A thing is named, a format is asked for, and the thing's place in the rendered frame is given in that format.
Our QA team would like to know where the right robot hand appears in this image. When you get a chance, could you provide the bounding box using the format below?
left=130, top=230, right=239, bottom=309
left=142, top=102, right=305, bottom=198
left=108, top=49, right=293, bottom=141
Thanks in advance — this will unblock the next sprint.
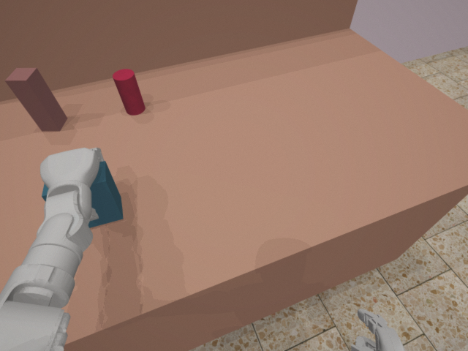
left=351, top=309, right=405, bottom=351

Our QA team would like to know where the left robot hand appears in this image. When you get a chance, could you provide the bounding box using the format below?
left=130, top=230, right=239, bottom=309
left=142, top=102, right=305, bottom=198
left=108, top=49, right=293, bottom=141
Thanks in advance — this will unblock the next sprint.
left=40, top=148, right=104, bottom=221

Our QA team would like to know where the robot left forearm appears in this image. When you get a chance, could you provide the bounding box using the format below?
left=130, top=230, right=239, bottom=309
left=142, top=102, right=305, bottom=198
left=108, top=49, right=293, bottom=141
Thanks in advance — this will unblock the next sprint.
left=0, top=181, right=93, bottom=308

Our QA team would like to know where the left robot upper arm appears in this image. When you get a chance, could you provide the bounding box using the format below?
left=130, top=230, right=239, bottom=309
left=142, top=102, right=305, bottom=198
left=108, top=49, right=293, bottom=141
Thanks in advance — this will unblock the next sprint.
left=0, top=301, right=70, bottom=351

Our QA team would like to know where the sponge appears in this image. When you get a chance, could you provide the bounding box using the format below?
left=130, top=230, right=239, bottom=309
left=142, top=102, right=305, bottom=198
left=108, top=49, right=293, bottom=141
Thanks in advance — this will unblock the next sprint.
left=42, top=161, right=123, bottom=228

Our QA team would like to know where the table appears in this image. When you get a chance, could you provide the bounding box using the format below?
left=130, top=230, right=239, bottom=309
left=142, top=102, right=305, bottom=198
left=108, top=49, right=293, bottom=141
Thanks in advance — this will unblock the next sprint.
left=0, top=0, right=468, bottom=351

